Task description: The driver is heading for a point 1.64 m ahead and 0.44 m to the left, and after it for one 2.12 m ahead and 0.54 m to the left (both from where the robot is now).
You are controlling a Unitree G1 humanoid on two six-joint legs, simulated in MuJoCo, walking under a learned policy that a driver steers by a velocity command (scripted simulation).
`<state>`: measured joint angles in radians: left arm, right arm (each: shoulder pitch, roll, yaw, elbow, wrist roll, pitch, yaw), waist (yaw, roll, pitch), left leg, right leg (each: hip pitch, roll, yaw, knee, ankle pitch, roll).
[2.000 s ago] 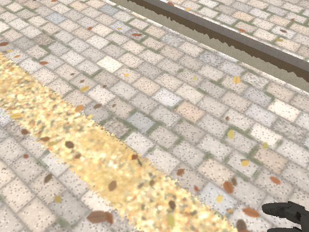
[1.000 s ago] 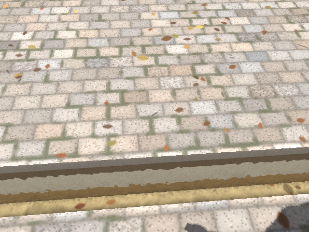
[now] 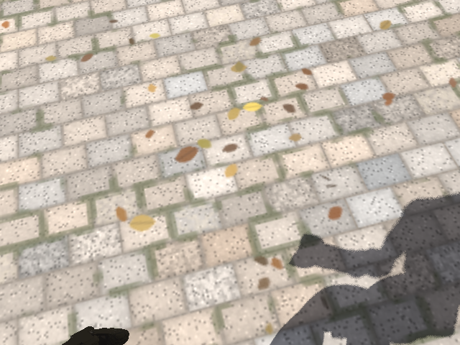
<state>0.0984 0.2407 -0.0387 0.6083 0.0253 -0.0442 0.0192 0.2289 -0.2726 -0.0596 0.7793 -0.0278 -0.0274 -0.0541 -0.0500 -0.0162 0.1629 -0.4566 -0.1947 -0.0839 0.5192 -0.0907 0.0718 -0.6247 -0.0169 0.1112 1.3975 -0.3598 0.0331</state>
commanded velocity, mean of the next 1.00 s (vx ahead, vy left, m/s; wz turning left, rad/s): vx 0.07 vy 0.00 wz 0.73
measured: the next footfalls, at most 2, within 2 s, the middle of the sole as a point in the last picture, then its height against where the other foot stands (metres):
right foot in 0.20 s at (309, 334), level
left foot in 0.58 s outside the picture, level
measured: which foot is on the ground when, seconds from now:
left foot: down 0.00-0.18, up 0.20-0.56, down 0.58-0.92, up 0.94-1.00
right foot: up 0.00-0.18, down 0.20-0.58, up 0.60-0.90, down 0.92-1.00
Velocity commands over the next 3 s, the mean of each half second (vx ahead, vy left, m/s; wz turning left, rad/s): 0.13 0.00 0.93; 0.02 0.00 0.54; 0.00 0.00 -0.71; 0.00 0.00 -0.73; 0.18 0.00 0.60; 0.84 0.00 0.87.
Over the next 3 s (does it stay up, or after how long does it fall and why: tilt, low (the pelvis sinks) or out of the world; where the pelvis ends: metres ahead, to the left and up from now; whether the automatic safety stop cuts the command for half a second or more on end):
stays up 0.57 0.06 0.01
